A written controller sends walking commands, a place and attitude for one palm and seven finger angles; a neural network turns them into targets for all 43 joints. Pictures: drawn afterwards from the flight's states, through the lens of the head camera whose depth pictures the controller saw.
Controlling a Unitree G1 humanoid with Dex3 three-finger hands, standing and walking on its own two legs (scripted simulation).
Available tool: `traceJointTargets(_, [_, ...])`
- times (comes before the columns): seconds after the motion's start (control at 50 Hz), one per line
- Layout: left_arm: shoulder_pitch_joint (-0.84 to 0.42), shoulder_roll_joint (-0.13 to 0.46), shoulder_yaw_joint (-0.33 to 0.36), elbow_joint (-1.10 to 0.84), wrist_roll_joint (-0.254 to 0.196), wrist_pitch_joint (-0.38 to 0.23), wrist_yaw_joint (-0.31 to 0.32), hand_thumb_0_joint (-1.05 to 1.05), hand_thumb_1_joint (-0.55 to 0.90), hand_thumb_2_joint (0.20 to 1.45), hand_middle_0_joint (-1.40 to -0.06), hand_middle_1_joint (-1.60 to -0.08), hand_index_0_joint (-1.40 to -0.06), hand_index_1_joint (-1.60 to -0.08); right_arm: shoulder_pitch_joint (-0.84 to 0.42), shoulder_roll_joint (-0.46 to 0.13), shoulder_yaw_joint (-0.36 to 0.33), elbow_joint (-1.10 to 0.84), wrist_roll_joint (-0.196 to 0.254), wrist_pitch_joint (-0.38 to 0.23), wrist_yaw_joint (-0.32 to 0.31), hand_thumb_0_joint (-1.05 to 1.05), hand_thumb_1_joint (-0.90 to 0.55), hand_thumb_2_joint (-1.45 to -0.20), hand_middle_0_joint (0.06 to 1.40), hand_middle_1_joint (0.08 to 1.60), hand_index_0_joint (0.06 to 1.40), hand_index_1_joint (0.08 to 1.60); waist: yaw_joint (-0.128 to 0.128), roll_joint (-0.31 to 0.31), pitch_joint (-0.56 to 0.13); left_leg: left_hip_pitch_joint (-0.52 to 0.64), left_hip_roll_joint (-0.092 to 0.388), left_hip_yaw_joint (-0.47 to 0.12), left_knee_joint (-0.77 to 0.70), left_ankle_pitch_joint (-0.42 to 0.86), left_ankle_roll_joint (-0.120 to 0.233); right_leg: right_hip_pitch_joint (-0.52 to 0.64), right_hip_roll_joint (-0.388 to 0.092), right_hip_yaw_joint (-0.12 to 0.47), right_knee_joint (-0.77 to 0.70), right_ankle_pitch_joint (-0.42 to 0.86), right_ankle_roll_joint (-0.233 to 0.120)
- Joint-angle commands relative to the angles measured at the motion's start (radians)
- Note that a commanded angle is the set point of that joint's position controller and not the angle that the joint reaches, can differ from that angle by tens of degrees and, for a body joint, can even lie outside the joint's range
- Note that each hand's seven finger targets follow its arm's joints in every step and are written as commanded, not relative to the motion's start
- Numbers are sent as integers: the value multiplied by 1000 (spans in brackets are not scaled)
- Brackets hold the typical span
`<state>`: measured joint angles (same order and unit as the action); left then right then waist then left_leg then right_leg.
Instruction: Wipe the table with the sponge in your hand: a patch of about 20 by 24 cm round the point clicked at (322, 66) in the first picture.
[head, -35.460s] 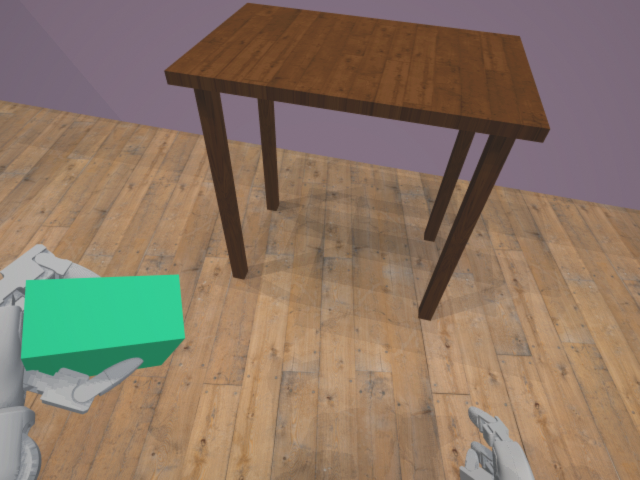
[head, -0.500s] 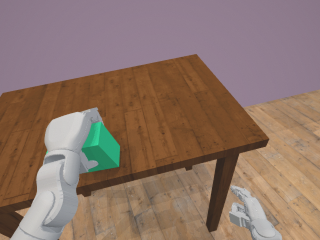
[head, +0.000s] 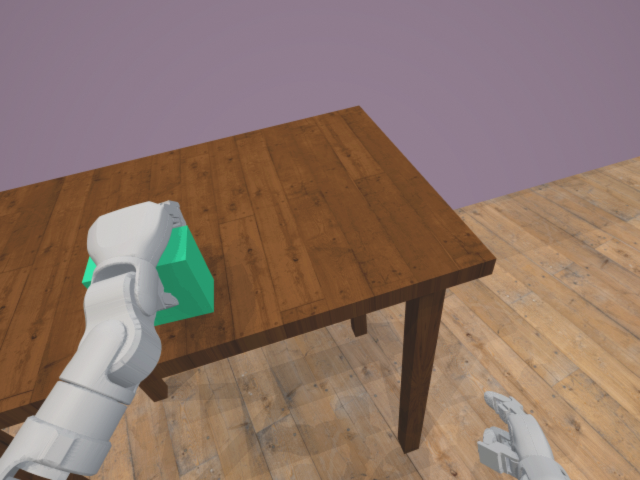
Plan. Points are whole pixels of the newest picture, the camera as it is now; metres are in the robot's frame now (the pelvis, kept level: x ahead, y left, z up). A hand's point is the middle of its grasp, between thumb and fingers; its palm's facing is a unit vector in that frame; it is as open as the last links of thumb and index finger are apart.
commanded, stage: wipe forward along the third lane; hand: left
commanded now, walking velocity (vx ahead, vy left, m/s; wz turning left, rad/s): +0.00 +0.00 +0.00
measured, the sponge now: (162, 289) +0.31 +0.26 +0.10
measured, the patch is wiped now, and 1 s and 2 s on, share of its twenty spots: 0.70 0.95 0.95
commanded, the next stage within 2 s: wipe back along the third lane in 1.20 s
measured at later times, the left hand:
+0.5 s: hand (158, 231) +0.37 +0.27 +0.15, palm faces +0.02 -0.03 -1.00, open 10.0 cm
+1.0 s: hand (156, 212) +0.41 +0.29 +0.15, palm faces -0.01 -0.02 -1.00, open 10.0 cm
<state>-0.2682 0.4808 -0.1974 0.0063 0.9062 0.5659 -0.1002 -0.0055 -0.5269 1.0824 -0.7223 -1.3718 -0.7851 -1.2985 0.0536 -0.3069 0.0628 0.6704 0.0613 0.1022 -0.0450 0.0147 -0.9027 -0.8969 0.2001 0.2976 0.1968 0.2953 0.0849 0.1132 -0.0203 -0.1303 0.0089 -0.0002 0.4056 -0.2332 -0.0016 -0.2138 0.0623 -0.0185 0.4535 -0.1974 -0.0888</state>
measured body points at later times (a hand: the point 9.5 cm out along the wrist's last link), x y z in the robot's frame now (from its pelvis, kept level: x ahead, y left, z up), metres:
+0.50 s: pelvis +0.01 +0.00 +0.00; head +0.00 -0.05 +0.45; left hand +0.37 +0.27 +0.20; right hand +0.20 -0.23 -0.11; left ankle -0.01 +0.14 -0.74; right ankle +0.03 -0.06 -0.74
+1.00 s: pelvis +0.02 +0.02 +0.00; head +0.02 -0.01 +0.45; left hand +0.41 +0.29 +0.20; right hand +0.18 -0.22 -0.12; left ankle -0.01 +0.15 -0.74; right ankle +0.03 -0.06 -0.74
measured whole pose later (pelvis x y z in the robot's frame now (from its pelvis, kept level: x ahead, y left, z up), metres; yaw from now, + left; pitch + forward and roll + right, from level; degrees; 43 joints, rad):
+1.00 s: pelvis +0.02 +0.02 +0.00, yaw +1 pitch +3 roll +1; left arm -0.64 0.51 -0.14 0.55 0.94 0.34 -0.09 0.01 -0.55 1.10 -0.74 -1.37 -0.79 -1.32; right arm 0.16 -0.30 0.05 0.69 0.07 0.13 -0.07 0.01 -0.90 -0.90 0.20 0.30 0.20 0.30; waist 0.04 0.08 -0.07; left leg -0.24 -0.01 -0.01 0.43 -0.25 0.00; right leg -0.30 0.04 -0.02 0.45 -0.21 -0.06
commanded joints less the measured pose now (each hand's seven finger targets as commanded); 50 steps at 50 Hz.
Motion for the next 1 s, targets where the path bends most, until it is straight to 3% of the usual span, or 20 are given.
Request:
traceJointTargets(0.0, [-233, 179, 94, -17, 25, -30, 13, 0, 100, 1300, -1200, -1600, -1200, -1600, -204, -80, -39, -174, -2, -64, -9, 0, -900, -900, 200, 300, 200, 300, 11, -187, -143, -104, -63, 19, -32, 60, 52, 163, -61, 133, -127, -44, 47])
traceJointTargets(0.02, [-226, 210, 125, -12, 32, -38, 12, 0, 100, 1300, -1200, -1600, -1200, -1600, -217, -77, -36, -183, 2, -70, -8, 0, -900, -900, 200, 300, 200, 300, 16, -185, -146, -101, -63, 9, -30, 53, 53, 154, -56, 165, -131, -66, 38])
traceJointTargets(0.06, [-221, 163, 89, 25, 18, -58, 6, 0, 100, 1300, -1200, -1600, -1200, -1600, -194, -78, -39, -176, -2, -70, -10, 0, -900, -900, 200, 300, 200, 300, 6, -210, -121, -111, -59, 19, -29, 52, 54, 146, -63, 128, -129, -48, 50])
traceJointTargets(0.12, [-253, 216, 131, 61, 27, -80, 10, 0, 100, 1300, -1200, -1600, -1200, -1600, -186, -83, -40, -173, -1, -71, -15, 0, -900, -900, 200, 300, 200, 300, 5, -201, -108, -111, -60, 12, -25, 33, 52, 119, -58, 160, -143, -85, 43])
traceJointTargets(0.14, [-273, 187, 100, 93, 27, -85, 9, 0, 100, 1300, -1200, -1600, -1200, -1600, -171, -86, -41, -168, -3, -73, -18, 0, -900, -900, 200, 300, 200, 300, -6, -217, -104, -123, -61, 22, -17, 31, 52, 121, -68, 142, -143, -92, 51])
traceJointTargets(0.2, [-339, 202, 92, 195, 37, -96, 9, 0, 100, 1300, -1200, -1600, -1200, -1600, -156, -96, -45, -141, 0, -64, -28, 0, -900, -900, 200, 300, 200, 300, -21, -201, -56, -135, -59, 20, -27, -2, 47, 79, -64, 136, -162, -134, 52])
traceJointTargets(0.22, [-364, 220, 104, 192, 44, -99, 10, 0, 100, 1300, -1200, -1600, -1200, -1600, -156, -93, -42, -150, 4, -68, -28, 0, -900, -900, 200, 300, 200, 300, -18, -185, -76, -129, -60, 15, -28, -9, 47, 78, -62, 158, -167, -160, 45])
traceJointTargets(0.24, [-380, 209, 89, 231, 49, -100, 12, 0, 100, 1300, -1200, -1600, -1200, -1600, -137, -98, -45, -142, 0, -69, -31, 0, -900, -900, 200, 300, 200, 300, -25, -205, -92, -137, -59, 22, -25, 2, 48, 89, -66, 131, -155, -141, 50])
traceJointTargets(0.3, [-382, 199, 80, 286, 51, -115, 6, 0, 100, 1300, -1200, -1600, -1200, -1600, -124, -100, -49, -132, 3, -60, -32, 0, -900, -900, 200, 300, 200, 300, -25, -175, -109, -143, -59, 20, -23, 25, 45, 100, -62, 116, -138, -72, 50])
traceJointTargets(0.38, [-398, 191, 72, 344, 56, -144, -2, 0, 100, 1300, -1200, -1600, -1200, -1600, -95, -103, -49, -136, 5, -57, -32, 0, -900, -900, 200, 300, 200, 300, -33, -205, -136, -167, -58, 20, -9, 40, 47, 116, -65, 113, -119, -14, 55])
traceJointTargets(0.42, [-375, 245, 125, 369, 59, -162, 0, 0, 100, 1300, -1200, -1600, -1200, -1600, -90, -106, -50, -140, 3, -56, -30, 0, -900, -900, 200, 300, 200, 300, -21, -214, -150, -182, -56, 10, -2, 48, 47, 126, -64, 136, -109, 9, 50])
traceJointTargets(0.46, [-382, 205, 92, 383, 51, -176, -2, 0, 100, 1300, -1200, -1600, -1200, -1600, -75, -107, -53, -138, 5, -54, -31, 0, -900, -900, 200, 300, 200, 300, -32, -220, -154, -183, -55, 21, 5, 57, 48, 125, -66, 112, -98, 47, 58])
traceJointTargets(0.52, [-423, 274, 143, 380, 51, -189, 3, 0, 100, 1300, -1200, -1600, -1200, -1600, -71, -113, -55, -140, 5, -47, -33, 0, -900, -900, 200, 300, 200, 300, -28, -196, -164, -191, -54, 13, 4, 55, 47, 124, -63, 131, -95, 45, 52])
traceJointTargets(0.58, [-416, 195, 86, 396, 45, -194, 7, 0, 100, 1300, -1200, -1600, -1200, -1600, -54, -111, -60, -141, 7, -42, -29, 0, -900, -900, 200, 300, 200, 300, -35, -202, -148, -185, -56, 22, 0, 71, 49, 109, -59, 87, -89, 78, 56])
traceJointTargets(0.6, [-421, 233, 117, 407, 51, -195, 13, 0, 100, 1300, -1200, -1600, -1200, -1600, -46, -116, -63, -133, 6, -40, -29, 0, -900, -900, 200, 300, 200, 300, -32, -181, -156, -180, -55, 21, 1, 80, 47, 110, -55, 87, -84, 89, 52])
traceJointTargets(0.66, [-435, 211, 98, 422, 51, -197, 17, 0, 100, 1300, -1200, -1600, -1200, -1600, -39, -114, -63, -136, 7, -38, -30, 0, -900, -900, 200, 300, 200, 300, -38, -216, -158, -187, -56, 24, 2, 80, 52, 114, -57, 85, -85, 96, 56])
traceJointTargets(0.72, [-501, 249, 120, 433, 58, -196, 18, 0, 100, 1300, -1200, -1600, -1200, -1600, -40, -117, -61, -133, 9, -32, -32, 0, -900, -900, 200, 300, 200, 300, -40, -198, -161, -188, -52, 14, -15, 69, 51, 97, -52, 82, -91, 65, 48])
traceJointTargets(0.78, [-536, 212, 82, 480, 67, -196, 24, 0, 100, 1300, -1200, -1600, -1200, -1600, -19, -118, -65, -121, 10, -29, -34, 0, -900, -900, 200, 300, 200, 300, -53, -192, -154, -176, -55, 22, -17, 63, 51, 78, -49, 61, -96, 48, 50])
traceJointTargets(0.82, [-554, 256, 117, 478, 69, -203, 25, 0, 100, 1300, -1200, -1600, -1200, -1600, -23, -117, -61, -128, 9, -27, -35, 0, -900, -900, 200, 300, 200, 300, -42, -192, -185, -178, -52, 14, -20, 70, 51, 97, -50, 72, -94, 58, 45])
traceJointTargets(0.98, [-604, 206, 76, 536, 84, -226, 34, 0, 100, 1300, -1200, -1600, -1200, -1600, 11, -116, -63, -122, 10, -17, -30, 0, -900, -900, 200, 300, 200, 300, -58, -174, -199, -162, -52, 16, -21, 107, 50, 89, -44, 41, -84, 111, 40])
